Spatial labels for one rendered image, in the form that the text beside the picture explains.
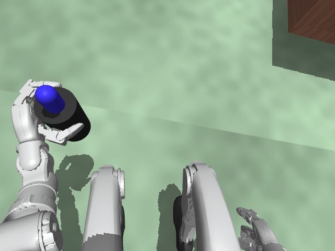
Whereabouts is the left robot hand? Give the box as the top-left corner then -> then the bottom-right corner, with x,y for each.
11,79 -> 84,146

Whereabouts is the bottle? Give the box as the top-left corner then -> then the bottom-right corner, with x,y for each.
33,85 -> 91,142

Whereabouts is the right robot foot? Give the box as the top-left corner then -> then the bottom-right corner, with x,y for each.
173,196 -> 193,251

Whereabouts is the right robot hand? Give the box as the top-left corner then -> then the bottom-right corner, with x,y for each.
236,207 -> 279,251

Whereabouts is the left robot arm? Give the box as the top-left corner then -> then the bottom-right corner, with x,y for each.
0,140 -> 63,251

